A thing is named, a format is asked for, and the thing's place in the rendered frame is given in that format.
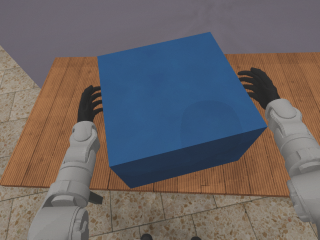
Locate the left robot hand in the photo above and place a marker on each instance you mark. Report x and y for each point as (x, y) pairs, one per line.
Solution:
(86, 107)

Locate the carton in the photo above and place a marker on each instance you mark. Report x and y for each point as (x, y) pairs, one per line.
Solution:
(174, 108)

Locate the table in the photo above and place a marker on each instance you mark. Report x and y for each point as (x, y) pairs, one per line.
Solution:
(37, 157)

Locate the right robot hand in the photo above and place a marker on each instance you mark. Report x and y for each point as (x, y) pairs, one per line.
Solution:
(262, 86)

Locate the robot left forearm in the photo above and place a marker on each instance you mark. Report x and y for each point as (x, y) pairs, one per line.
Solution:
(71, 187)

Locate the robot left upper arm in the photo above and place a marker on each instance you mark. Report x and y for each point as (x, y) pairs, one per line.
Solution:
(61, 223)

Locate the robot right upper arm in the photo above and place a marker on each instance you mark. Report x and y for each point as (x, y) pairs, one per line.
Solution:
(305, 196)

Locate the robot right forearm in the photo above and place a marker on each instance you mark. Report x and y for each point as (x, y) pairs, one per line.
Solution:
(295, 142)

